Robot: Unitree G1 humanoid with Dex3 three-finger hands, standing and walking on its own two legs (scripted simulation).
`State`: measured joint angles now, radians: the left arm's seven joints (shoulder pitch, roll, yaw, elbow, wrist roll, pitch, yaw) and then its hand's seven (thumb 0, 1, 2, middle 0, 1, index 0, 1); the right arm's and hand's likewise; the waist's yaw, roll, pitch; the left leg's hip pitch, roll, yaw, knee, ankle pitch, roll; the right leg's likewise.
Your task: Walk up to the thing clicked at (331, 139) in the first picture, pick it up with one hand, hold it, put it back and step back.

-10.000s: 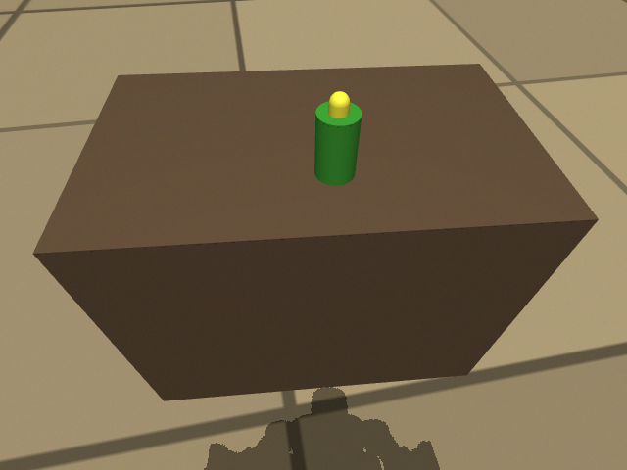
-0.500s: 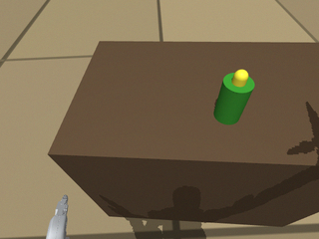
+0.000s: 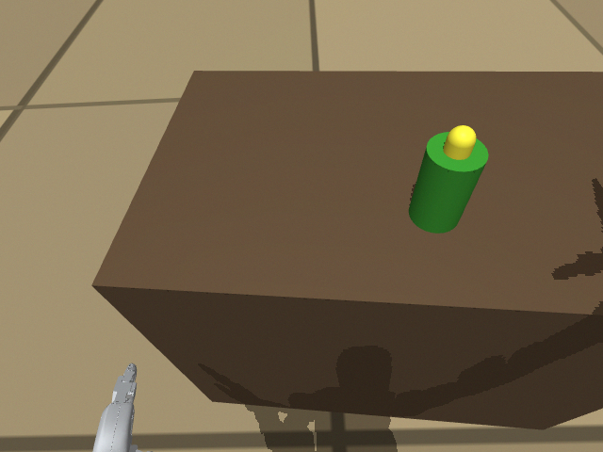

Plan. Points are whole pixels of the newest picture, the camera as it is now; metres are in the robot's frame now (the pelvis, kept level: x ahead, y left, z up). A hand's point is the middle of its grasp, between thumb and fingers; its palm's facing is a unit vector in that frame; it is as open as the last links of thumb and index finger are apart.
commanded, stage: go down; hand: right
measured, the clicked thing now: (447, 176) +0.48 -0.17 +0.08
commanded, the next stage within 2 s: approach in 0.66 s
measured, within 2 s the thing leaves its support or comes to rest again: neither
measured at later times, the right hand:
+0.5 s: hand out of the picture +0.39 -0.36 +0.18, palm faces +0.16 +0.99 +0.00, open 17.5 cm
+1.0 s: hand out of the picture +0.40 -0.34 +0.16, palm faces +0.11 +0.99 +0.00, open 17.6 cm
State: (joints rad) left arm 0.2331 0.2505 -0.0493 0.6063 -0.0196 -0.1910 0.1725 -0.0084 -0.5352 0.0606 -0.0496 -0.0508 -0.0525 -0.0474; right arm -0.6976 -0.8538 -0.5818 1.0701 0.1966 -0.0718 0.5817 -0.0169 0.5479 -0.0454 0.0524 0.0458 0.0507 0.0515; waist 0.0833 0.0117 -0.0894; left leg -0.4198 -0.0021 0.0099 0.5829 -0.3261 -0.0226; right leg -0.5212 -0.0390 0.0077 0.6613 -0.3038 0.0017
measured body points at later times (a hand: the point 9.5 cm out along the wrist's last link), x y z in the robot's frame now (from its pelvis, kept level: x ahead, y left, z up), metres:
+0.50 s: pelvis +0.00 +0.00 +0.00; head +0.04 -0.02 +0.45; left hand +0.15 +0.27 -0.07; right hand +0.38 -0.42 +0.18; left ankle -0.03 +0.14 -0.72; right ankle +0.01 -0.12 -0.72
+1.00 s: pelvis +0.00 +0.00 +0.00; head +0.04 -0.01 +0.45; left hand +0.15 +0.27 -0.07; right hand +0.38 -0.40 +0.17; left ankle -0.03 +0.14 -0.72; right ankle +0.01 -0.12 -0.72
